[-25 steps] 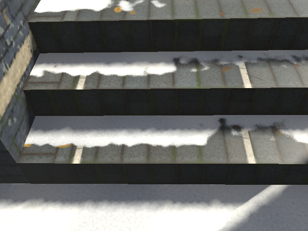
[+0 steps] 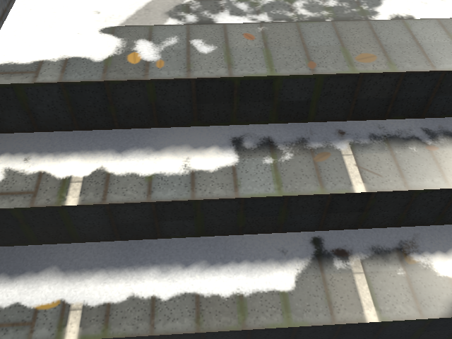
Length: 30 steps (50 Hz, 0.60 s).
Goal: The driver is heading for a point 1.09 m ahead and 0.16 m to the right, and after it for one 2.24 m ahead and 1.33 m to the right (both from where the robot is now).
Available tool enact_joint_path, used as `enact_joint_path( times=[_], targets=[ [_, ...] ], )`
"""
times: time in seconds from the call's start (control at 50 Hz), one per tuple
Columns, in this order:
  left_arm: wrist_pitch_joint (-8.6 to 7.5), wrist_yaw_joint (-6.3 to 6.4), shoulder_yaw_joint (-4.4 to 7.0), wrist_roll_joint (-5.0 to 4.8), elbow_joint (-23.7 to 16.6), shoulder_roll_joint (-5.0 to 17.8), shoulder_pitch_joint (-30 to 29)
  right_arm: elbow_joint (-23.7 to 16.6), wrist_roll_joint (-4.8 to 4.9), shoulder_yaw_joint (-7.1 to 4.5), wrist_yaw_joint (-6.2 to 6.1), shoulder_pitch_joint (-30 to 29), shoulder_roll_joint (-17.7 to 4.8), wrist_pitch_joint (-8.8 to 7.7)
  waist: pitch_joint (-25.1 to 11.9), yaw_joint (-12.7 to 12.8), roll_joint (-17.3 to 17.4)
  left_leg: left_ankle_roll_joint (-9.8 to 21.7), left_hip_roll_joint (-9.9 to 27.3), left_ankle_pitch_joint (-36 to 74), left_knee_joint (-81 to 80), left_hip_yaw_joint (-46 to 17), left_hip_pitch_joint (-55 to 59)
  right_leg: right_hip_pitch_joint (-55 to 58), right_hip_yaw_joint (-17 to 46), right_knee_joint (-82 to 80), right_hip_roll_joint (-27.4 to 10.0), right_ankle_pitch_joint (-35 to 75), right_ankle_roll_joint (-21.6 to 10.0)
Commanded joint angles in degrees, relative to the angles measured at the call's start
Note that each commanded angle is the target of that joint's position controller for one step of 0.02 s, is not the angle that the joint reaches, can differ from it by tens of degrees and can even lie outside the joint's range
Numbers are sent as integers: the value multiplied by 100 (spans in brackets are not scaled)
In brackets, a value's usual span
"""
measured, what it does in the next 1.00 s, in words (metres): walks ahead: right foot, then left foot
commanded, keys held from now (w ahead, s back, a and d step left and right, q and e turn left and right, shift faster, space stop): no key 1.00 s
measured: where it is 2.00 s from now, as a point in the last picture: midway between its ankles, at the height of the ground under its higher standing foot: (219, 317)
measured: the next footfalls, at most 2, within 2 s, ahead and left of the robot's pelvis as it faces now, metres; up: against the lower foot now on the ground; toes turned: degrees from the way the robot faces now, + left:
right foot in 0.18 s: +0.24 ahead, -0.12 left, +0.00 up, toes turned -2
left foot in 0.44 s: +0.14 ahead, +0.09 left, +0.00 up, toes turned +2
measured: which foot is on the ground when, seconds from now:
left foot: down 0.00-0.20, up 0.22-0.42, down 0.44-1.00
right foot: up 0.00-0.16, down 0.18-1.00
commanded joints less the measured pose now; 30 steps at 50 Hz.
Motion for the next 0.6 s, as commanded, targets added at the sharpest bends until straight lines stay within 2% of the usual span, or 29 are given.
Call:
enact_joint_path(
  times=[0.02,0.04,0.06,0.1,0.12,0.14,0.16,0.18,0.2,0.22,0.24,0.26,0.28,0.3,0.32,0.36,0.42,0.44,0.46,0.48,0.5,0.52,0.54,0.58,0.6],
  targets=[
    [87,-159,-126,379,-68,-197,510,-132,-65,-55,-37,18,-520,-104,284,452,302,773,1213,3158,-440,-189,-1119,1157,-585,-1342,218,708,122],
    [110,-225,-149,334,-60,-271,325,-70,-57,-40,-17,212,-495,-107,220,274,527,650,1085,3299,-305,-63,-1018,1390,-723,-1753,398,1019,116],
    [124,-237,-148,256,-62,-210,186,-60,-57,-50,-11,285,-553,-98,89,179,651,565,1120,3279,-174,-89,-758,1506,-739,-2005,492,1187,105],
    [119,-188,-125,196,-79,-22,26,-64,-60,-73,-23,260,-666,-63,-73,128,791,467,1317,3144,58,-301,-314,1661,-601,-2391,551,1232,47],
    [109,-127,-113,171,-37,59,83,-30,-80,-73,-47,282,-621,-34,-160,147,932,449,1432,3016,250,-420,-104,1764,-556,-2463,577,948,-3],
    [57,-85,-100,181,109,92,436,10,-76,-74,-85,322,-571,-20,-251,237,893,431,1497,2920,549,-498,-40,2100,-487,-2645,626,860,-64],
    [-2,-47,-67,231,313,127,870,34,-23,-66,-136,216,-518,7,-254,475,692,310,1392,2824,1064,-503,-16,2517,-473,-3257,694,1009,-131],
    [-105,-18,-34,333,495,221,1258,6,28,-59,-162,208,-501,21,-298,596,344,120,1104,2461,1811,-456,-125,3034,-451,-3964,672,1660,-138],
    [-203,7,5,426,609,505,1717,-56,59,-4,-207,480,-336,17,-630,574,-194,-120,833,489,2750,-328,-721,3949,407,-3740,-383,4651,-247],
    [-152,-5,4,341,624,607,1633,198,222,179,-232,1648,424,115,-1367,4,-1194,-286,345,-2628,3848,-268,-1104,4580,1437,-3380,-1632,7137,-1263],
    [-80,-52,-59,147,518,252,1398,408,138,121,-280,1596,35,308,-1562,120,-564,-286,474,-3008,3960,-573,-960,4121,1456,-3586,-1528,5903,-1537],
    [-29,-47,-112,112,458,74,1043,325,6,63,-271,1121,-149,404,-1018,96,-446,-324,522,-2935,3900,-586,-981,3498,1314,-3971,-1220,4436,-1439],
    [42,-4,-161,129,421,-41,741,295,-90,38,-257,808,-141,477,-688,7,-327,-365,609,-2707,3676,-594,-892,3009,1133,-4271,-951,3160,-1226],
    [98,57,-189,140,406,-70,591,294,-128,34,-243,651,-117,552,-437,-68,-392,-409,668,-2487,3379,-554,-691,2575,878,-4489,-736,2447,-1048],
    [151,103,-175,148,447,-6,549,348,-148,64,-243,708,-1,626,-343,-134,-521,-452,642,-2267,3119,-435,-439,2261,628,-4598,-525,1928,-920],
    [212,106,-145,152,549,26,701,491,-112,113,-292,796,161,689,-368,-91,-393,-510,557,-2024,2605,-309,-283,2272,490,-4589,-348,1203,-811],
    [290,75,-101,57,636,8,692,678,-97,166,-357,947,275,702,-280,-147,-269,-469,580,-929,1392,-179,197,2005,473,-4587,-219,-332,-574],
    [320,62,-83,45,673,-11,769,669,-135,170,-366,856,180,687,-97,-71,-184,-418,717,-582,1038,-329,301,1797,491,-4654,-133,-1009,-363],
    [354,49,-75,40,706,-57,864,608,-184,171,-365,797,62,648,61,18,-130,-359,1013,-692,760,-643,280,1647,507,-4688,-25,-1494,-159],
    [423,45,-54,-20,745,-120,951,601,-138,173,-345,682,4,619,501,143,197,-294,1073,-1358,629,-791,-607,1912,258,-4761,233,-1401,-58],
    [447,37,-59,4,821,-162,1004,630,-103,202,-335,642,128,577,671,192,417,-291,1076,-1532,460,-820,-1027,2375,203,-4549,261,-891,-69],
    [441,125,67,-37,629,200,611,580,122,67,-372,278,-225,602,727,203,533,-293,823,-1583,630,-483,-1272,2551,-82,-4264,557,-762,-68],
    [434,172,60,-2,644,120,655,547,90,66,-391,275,-194,582,489,215,517,-311,835,-1457,561,-498,-1237,2694,-78,-4189,516,-673,-120],
    [462,208,49,15,727,-53,831,578,38,97,-387,394,66,526,413,225,470,-320,868,-1294,483,-544,-1199,2795,-131,-4096,533,-395,-165],
    [486,209,50,11,758,-97,888,602,45,100,-378,444,111,508,435,232,467,-319,867,-1207,480,-540,-1215,2838,-138,-4064,532,-254,-177]
  ],
)
Keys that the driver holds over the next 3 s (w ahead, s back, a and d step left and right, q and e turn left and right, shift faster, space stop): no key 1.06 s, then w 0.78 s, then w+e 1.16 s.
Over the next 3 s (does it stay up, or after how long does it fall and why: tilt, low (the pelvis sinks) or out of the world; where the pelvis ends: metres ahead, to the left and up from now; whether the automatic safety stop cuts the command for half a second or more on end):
stays up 1.07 0.04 0.46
